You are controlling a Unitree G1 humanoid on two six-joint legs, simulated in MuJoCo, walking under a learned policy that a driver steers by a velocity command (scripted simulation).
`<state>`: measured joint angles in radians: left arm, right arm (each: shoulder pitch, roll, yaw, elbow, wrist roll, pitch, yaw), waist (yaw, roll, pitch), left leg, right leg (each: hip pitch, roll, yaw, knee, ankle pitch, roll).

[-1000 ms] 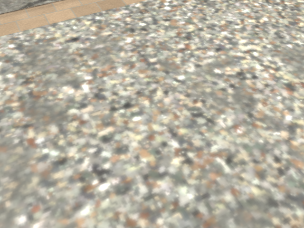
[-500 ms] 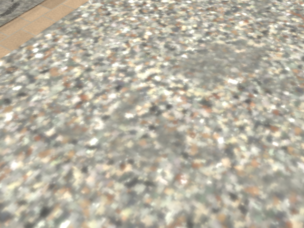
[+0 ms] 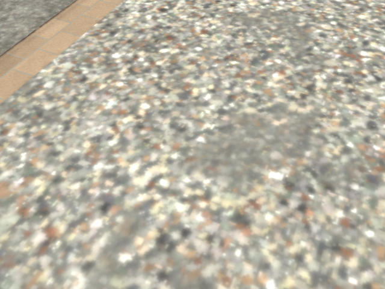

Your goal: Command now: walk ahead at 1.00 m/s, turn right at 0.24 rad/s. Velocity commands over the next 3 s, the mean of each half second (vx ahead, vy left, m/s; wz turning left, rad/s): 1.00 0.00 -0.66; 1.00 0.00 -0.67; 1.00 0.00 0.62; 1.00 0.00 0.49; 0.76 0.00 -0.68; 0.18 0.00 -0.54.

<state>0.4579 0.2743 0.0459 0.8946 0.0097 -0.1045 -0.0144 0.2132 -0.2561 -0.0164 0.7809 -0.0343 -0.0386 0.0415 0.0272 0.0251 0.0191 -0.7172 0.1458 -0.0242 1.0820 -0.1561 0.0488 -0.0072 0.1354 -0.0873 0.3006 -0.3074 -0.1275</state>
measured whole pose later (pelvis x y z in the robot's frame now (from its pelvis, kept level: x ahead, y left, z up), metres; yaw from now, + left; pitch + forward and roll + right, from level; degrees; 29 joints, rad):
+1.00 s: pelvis +0.87 -0.23 -0.01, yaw -40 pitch +2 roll +0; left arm 0.47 0.28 0.05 0.87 0.00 -0.11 -0.01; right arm 0.03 -0.25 0.01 0.64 -0.03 -0.05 0.04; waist 0.10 0.03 0.04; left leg -0.74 0.12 0.06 0.63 0.13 0.04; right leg 0.17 0.18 0.12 0.14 -0.28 -0.18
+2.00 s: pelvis +1.73 -0.63 -0.02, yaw -4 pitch +2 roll -1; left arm 0.52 0.24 0.01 0.92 0.00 -0.07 0.00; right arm 0.05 -0.28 0.00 0.65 -0.07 -0.05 0.03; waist 0.09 0.03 0.03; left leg -0.51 -0.04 0.09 0.70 -0.23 0.11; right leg -0.09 -0.04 -0.01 1.10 -0.41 -0.05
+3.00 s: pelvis +2.36 -0.78 +0.00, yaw -45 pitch +1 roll +0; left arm 0.18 0.27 0.04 0.65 0.00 0.05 0.01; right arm 0.18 -0.24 -0.03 0.65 -0.01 -0.03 -0.02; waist -0.02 0.00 0.00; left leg -0.41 -0.05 -0.06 0.50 -0.12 0.03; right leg -0.43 0.09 0.09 1.11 -0.52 0.06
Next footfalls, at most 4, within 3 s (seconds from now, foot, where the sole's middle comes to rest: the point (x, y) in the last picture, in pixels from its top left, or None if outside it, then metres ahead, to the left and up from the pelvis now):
0.18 left None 0.41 0.12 -0.77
0.66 right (251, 221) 0.76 -0.17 -0.77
1.12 left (286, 139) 1.19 -0.36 -0.77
1.52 right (355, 105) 1.43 -0.74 -0.77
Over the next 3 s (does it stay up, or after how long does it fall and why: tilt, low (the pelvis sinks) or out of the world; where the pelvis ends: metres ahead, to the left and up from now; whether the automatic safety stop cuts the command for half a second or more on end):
stays up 2.36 -0.78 0.00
